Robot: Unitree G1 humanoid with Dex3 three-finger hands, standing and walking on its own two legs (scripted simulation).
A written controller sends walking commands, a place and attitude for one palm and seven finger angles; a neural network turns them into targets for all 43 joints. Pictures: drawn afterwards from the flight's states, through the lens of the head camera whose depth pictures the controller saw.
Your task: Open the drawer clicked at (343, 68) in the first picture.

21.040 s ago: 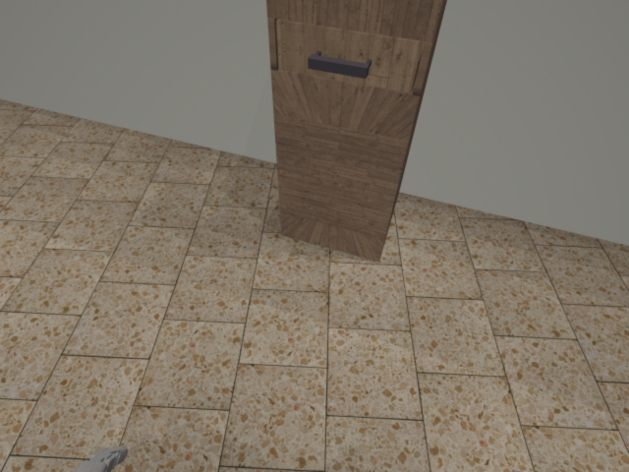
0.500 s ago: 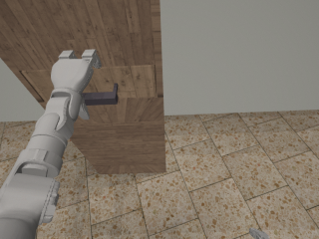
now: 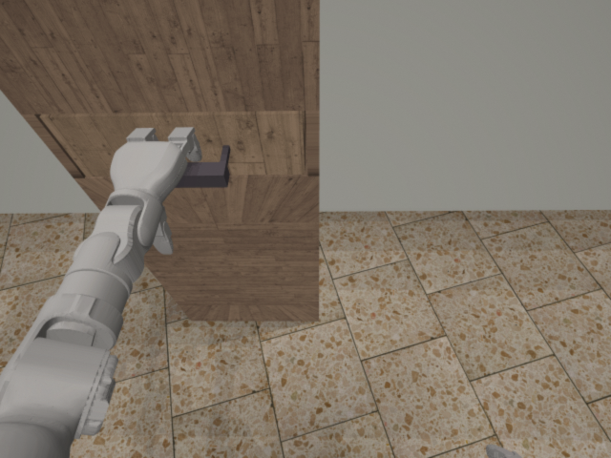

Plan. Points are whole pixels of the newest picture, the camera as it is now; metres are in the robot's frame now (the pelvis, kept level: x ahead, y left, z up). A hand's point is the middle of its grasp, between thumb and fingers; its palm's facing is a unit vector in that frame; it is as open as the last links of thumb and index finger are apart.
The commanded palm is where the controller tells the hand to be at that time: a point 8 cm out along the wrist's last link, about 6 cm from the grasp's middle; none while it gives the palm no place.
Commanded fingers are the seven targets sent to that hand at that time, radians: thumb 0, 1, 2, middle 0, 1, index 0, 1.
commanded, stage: lower the fingers behind the handle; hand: left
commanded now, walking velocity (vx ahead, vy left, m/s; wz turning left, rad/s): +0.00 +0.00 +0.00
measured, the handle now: (178, 163) +0.52 +0.22 +0.05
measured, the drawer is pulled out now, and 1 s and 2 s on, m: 0.00 0.00 0.01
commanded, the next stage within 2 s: close the thumb around the handle in 1.02 s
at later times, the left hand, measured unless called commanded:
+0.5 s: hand (171, 200) +0.46 +0.22 +0.04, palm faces -0.02 -0.03 -1.00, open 13.9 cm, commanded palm +0.43 +0.23 +0.09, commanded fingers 0.00 -0.50 0.30 -0.30 -1.20 -0.30 -1.20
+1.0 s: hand (170, 203) +0.46 +0.22 +0.03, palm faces -0.03 -0.02 -1.00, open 14.0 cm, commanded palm +0.42 +0.23 +0.09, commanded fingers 0.00 -0.50 0.30 -0.30 -1.20 -0.30 -1.20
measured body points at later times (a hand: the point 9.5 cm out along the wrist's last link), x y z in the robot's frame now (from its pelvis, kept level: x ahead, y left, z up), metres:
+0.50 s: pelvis +0.00 +0.00 +0.00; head +0.08 -0.02 +0.44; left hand +0.46 +0.22 +0.09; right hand +0.04 -0.28 -0.14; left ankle -0.03 +0.09 -0.72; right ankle +0.01 -0.11 -0.72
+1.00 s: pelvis +0.01 +0.01 +0.00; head +0.08 -0.01 +0.44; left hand +0.45 +0.22 +0.09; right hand +0.06 -0.26 -0.14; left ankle -0.03 +0.09 -0.72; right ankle +0.01 -0.11 -0.72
